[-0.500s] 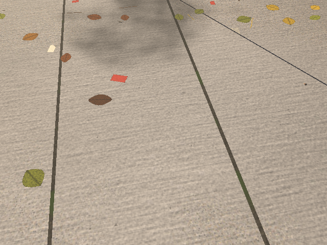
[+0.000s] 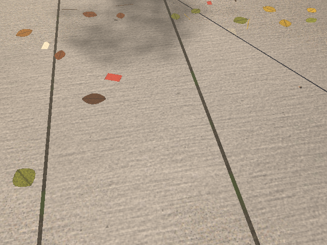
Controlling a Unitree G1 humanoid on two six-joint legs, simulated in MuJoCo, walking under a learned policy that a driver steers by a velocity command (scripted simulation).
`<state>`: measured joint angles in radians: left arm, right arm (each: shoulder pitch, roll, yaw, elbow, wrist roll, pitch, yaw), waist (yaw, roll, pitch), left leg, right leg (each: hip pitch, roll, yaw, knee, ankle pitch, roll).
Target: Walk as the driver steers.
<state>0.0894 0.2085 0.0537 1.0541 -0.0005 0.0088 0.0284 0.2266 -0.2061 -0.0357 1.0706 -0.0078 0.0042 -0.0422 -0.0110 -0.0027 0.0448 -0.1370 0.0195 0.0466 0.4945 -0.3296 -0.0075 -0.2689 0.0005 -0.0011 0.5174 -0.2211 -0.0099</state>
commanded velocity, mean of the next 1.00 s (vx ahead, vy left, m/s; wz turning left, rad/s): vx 0.11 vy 0.00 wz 0.01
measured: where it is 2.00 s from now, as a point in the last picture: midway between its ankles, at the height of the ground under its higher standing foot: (147, 216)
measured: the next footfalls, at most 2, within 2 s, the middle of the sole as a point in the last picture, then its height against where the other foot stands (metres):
left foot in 1.34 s outside the picture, level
right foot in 1.82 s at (161, 188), level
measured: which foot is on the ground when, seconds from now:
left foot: down 0.00-0.86, up 0.88-1.00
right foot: down 0.00-1.00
